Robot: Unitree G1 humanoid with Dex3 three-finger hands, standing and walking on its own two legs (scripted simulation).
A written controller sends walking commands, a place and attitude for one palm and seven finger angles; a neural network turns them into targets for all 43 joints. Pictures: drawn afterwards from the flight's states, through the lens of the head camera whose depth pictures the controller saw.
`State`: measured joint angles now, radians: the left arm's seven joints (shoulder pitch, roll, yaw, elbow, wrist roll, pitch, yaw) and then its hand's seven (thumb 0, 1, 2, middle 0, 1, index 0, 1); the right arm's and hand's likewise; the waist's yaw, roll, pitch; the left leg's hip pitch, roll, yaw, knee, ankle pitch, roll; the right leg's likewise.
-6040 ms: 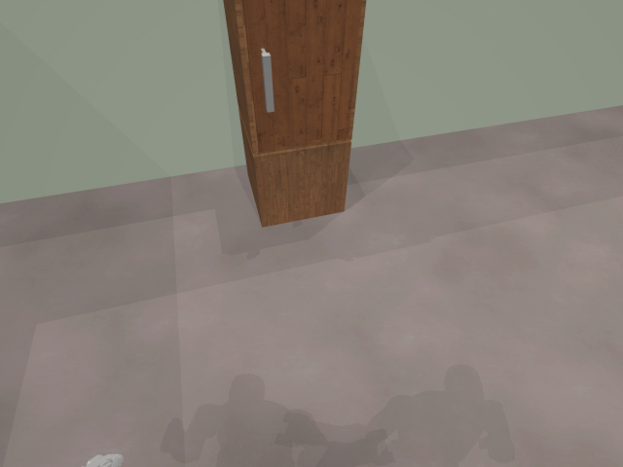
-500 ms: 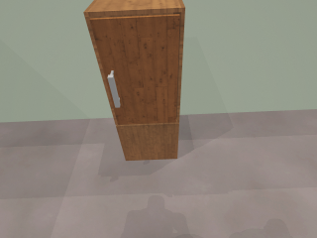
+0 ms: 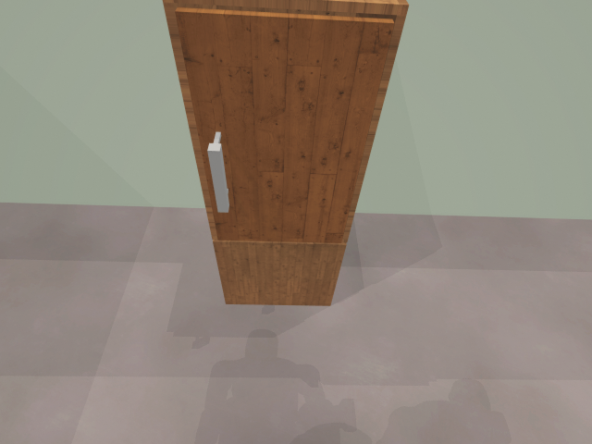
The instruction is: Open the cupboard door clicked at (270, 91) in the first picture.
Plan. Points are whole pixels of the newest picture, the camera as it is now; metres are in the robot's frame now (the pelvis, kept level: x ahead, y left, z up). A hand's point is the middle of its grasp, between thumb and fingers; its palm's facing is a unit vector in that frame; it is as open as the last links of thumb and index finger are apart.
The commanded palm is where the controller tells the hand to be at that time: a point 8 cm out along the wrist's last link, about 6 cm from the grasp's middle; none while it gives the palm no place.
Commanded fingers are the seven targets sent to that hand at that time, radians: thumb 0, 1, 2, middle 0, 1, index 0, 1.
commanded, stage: take the last steps up to it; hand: left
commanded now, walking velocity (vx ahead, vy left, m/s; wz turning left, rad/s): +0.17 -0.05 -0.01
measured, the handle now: (220, 173) +0.64 +0.22 -0.06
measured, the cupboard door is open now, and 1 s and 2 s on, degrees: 0 0 0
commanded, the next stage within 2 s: come to a stop and stand still in 0.08 s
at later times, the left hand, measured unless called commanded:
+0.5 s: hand (216, 406) +0.20 +0.14 -0.15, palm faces +0.05 -0.97 -0.23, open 7.3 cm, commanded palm none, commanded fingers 0.00 0.90 0.90 -0.20 -0.30 -0.20 -0.30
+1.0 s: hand out of the picture +0.04 +0.21 -0.17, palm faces +0.04 -0.97 -0.24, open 7.4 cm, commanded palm none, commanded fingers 0.00 0.90 0.90 -0.20 -0.30 -0.20 -0.30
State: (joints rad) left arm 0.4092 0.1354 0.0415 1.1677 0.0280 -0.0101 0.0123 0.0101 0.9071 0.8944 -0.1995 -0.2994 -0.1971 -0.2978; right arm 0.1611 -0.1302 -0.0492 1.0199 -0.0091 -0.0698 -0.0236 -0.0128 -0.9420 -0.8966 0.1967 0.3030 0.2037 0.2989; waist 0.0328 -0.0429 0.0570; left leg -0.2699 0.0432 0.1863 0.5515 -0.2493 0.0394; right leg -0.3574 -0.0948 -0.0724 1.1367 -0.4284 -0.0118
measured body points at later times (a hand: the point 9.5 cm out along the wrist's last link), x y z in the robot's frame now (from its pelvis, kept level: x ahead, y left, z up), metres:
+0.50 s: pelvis +0.10 -0.03 +0.01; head +0.13 -0.05 +0.45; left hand +0.19 +0.19 -0.13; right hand +0.10 -0.26 -0.16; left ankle +0.05 +0.09 -0.67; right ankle +0.16 -0.13 -0.73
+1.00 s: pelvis +0.06 +0.01 +0.01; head +0.07 +0.01 +0.46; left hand +0.04 +0.26 -0.15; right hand +0.11 -0.21 -0.15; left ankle +0.07 +0.12 -0.73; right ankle +0.02 -0.10 -0.73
